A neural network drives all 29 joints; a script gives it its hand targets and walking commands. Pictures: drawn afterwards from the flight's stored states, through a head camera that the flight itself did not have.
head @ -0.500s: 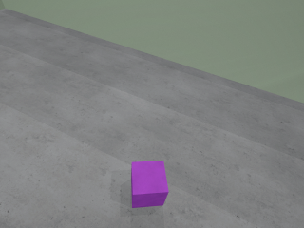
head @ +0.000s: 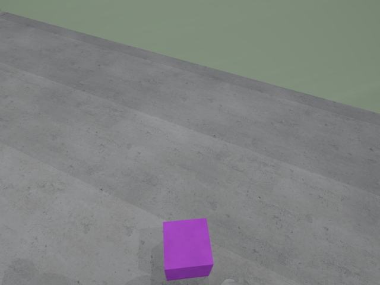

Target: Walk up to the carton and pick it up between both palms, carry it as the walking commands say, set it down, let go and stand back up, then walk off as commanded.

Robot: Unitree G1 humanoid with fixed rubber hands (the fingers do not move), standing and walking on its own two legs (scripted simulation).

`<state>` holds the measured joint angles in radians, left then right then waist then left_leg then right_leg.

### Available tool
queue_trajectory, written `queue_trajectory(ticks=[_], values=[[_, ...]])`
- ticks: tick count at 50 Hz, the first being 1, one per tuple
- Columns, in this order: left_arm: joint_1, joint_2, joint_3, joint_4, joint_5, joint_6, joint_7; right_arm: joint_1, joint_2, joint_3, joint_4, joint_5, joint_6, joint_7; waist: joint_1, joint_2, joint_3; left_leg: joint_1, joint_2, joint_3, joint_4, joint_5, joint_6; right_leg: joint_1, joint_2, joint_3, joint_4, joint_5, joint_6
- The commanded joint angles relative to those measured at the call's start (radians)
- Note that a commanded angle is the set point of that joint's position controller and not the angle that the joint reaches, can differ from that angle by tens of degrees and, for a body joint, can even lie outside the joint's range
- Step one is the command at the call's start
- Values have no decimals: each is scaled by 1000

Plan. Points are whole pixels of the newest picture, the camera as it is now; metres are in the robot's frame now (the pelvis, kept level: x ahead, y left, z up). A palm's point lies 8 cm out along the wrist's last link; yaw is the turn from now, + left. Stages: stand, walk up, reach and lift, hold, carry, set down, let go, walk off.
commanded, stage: walk up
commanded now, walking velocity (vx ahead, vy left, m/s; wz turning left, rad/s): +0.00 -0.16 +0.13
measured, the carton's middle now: (186, 249) +0.39 -0.02 -0.65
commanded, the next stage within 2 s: none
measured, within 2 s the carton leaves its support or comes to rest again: neither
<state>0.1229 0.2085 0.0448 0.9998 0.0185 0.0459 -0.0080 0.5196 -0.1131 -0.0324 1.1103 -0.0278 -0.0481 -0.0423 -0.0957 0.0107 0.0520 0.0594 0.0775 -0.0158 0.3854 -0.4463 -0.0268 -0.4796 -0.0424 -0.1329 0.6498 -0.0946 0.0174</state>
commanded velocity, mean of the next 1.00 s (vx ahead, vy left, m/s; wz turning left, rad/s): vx -0.03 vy -0.01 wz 0.06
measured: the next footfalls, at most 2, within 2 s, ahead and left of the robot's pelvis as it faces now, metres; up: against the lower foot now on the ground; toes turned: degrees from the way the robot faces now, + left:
right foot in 0.02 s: +0.13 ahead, -0.13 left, +0.00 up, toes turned -7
left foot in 0.58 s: -0.05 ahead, +0.09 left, +0.00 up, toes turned +7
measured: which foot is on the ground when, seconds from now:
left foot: down 0.00-0.04, up 0.06-0.56, down 0.58-1.00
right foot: up 0.00-0.00, down 0.02-0.58, up 0.60-0.96, down 0.98-1.00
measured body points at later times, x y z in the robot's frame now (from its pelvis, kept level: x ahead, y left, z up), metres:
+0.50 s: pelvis -0.03 -0.03 +0.00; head -0.01 -0.02 +0.45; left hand +0.02 +0.23 -0.15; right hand +0.06 -0.29 -0.14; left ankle -0.05 +0.10 -0.69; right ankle +0.09 -0.13 -0.73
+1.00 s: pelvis -0.06 +0.00 +0.01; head -0.04 +0.01 +0.46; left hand -0.09 +0.23 -0.15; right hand -0.07 -0.22 -0.14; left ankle -0.09 +0.09 -0.73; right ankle -0.10 -0.14 -0.73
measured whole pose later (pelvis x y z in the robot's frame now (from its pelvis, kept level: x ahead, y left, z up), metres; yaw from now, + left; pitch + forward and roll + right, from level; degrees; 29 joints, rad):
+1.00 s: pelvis -0.06 +0.00 +0.01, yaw +1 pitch +2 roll +0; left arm 0.30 0.18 0.02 1.11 0.01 0.01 0.04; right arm 0.31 -0.12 -0.01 1.09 -0.01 -0.03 -0.03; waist 0.00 -0.02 0.01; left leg -0.18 -0.01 0.11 0.39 -0.24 0.04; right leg -0.14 -0.03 0.00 0.37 -0.24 0.02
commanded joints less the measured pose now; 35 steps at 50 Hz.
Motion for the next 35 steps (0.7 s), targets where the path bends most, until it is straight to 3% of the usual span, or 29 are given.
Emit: queue_trajectory(ticks=[1,2,3,4,5,6,7,9,10,11,12,14,15,16,17,18,20,21,22,24,26,27,28,29,30,31,32,34,35], values=[[389,241,37,32,1,-59,58,57,-99,-23,-92,46,-8,-17,161,-297,-338,-521,-51,10,786,-248,-16,830,-409,295,-114,1286,-224],[293,177,17,17,-7,-64,64,59,-131,-32,-82,34,8,-17,106,-174,-262,-496,-41,-27,828,-217,-11,630,-402,306,-172,1149,-229],[204,108,4,7,-25,-61,63,38,-96,-25,-49,17,25,-13,89,-89,-225,-417,-21,-21,780,-152,8,461,-362,225,-233,860,-234],[131,107,7,-7,-29,-51,64,45,-113,-33,-48,7,37,-3,63,-91,-179,-404,-5,-13,761,-121,-1,339,-307,168,-273,611,-211],[104,91,1,-60,-30,-59,64,44,-73,-31,-16,-11,49,4,57,-17,-98,-394,14,-24,756,-60,-1,262,-289,159,-306,469,-180],[108,91,-3,-66,-13,-70,59,49,-40,-20,-8,-4,69,1,56,-34,-106,-381,-6,-27,729,-45,8,254,-306,189,-319,428,-160],[102,117,-16,-70,-3,-76,55,82,-29,-17,-14,2,80,-5,35,-118,-63,-385,-23,-5,759,-37,4,186,-317,172,-326,535,-163],[84,96,-12,-68,8,-59,52,-29,-49,-20,-46,0,92,3,74,-127,-84,-393,-19,8,702,-27,-6,215,-282,153,-342,343,-190],[130,101,-17,-64,10,-63,52,-31,-34,-11,-45,1,95,-3,76,-138,-39,-394,-19,8,711,-7,-13,167,-292,151,-350,481,-182],[69,125,-10,-66,6,-61,57,-122,-81,-23,-89,6,106,3,57,-236,-47,-454,-39,19,645,-13,-13,197,-225,80,-297,503,-202],[61,101,1,-72,12,-39,69,-148,-123,-30,-126,4,104,1,49,-201,-27,-492,-54,33,642,-65,-11,199,-259,130,-289,544,-234],[126,184,17,-77,13,-33,77,-162,-190,-64,-95,-18,138,14,100,-91,-58,-539,-41,-9,744,-23,-28,229,-408,288,-357,234,-224],[81,192,25,-104,6,-36,72,-172,-192,-74,-120,-2,146,20,84,-170,-112,-506,-42,-5,751,-11,-35,211,-351,240,-401,-52,-213],[68,173,22,-107,12,-40,75,-168,-162,-62,-121,-17,145,18,71,-120,-52,-554,-39,-7,768,7,-35,157,-359,260,-398,-49,-228],[96,178,22,-115,26,-34,77,-222,-185,-62,-150,-24,140,23,97,-59,-46,-560,-28,-14,720,22,-44,146,-369,297,-407,-96,-238],[72,212,34,-106,34,-20,72,-199,-165,-62,-132,-8,134,28,75,-112,-98,-486,-54,0,713,4,-51,148,-301,238,-399,-176,-198],[16,179,26,-120,35,-20,63,-198,-138,-42,-154,3,125,26,49,-163,-77,-462,-64,57,595,14,-39,70,-283,183,-399,-183,-195],[47,182,32,-118,35,-14,58,-241,-161,-46,-162,1,127,30,85,-142,-64,-411,-47,68,554,37,-34,52,-277,183,-441,-262,-168],[62,193,39,-101,26,-2,54,-201,-129,-46,-143,21,126,35,76,-219,-115,-365,-101,88,489,-18,-29,118,-245,182,-456,-302,-141],[92,203,43,-110,28,0,43,-186,-152,-47,-123,19,114,27,110,-230,-149,-318,-99,82,351,-1,-13,120,-285,261,-440,-350,-142],[65,173,37,-109,10,18,30,-127,-169,-50,-118,3,96,27,40,-64,-95,-193,-63,74,79,30,28,5,-241,189,-344,-398,-111],[133,99,25,-79,-3,27,19,-80,-178,-36,-117,-8,83,23,16,182,-84,-208,112,-192,-200,-224,67,-61,-99,49,-183,-440,-20],[174,57,23,-72,-9,28,15,-161,-266,-60,-128,-7,76,19,46,445,16,-383,277,-441,-328,-448,136,-95,-15,54,44,-412,9],[112,108,47,-78,-15,29,18,-280,-258,-47,-164,-12,64,15,83,277,94,-536,286,-404,-360,-412,128,-46,-19,160,83,-365,-4],[180,104,50,-46,12,24,13,-312,-207,-31,-165,-2,55,17,136,152,71,-529,227,-345,-373,-321,139,-24,27,157,192,-321,-3],[116,104,48,-58,13,20,7,-315,-199,-21,-158,2,35,12,112,86,81,-514,184,-271,-315,-77,60,0,57,251,179,-264,-4],[134,84,42,-21,0,22,1,-299,-165,-12,-150,13,15,6,137,108,94,-471,141,-183,-278,75,25,20,36,261,173,-202,-11],[198,39,40,33,10,25,9,-279,-169,-11,-134,6,6,-8,151,29,19,-353,120,-125,-228,265,27,38,51,210,193,-155,-1],[208,73,45,41,15,23,9,-298,-212,-18,-145,3,7,-8,137,41,-6,-256,125,-108,-217,190,49,-2,52,201,205,-168,15]])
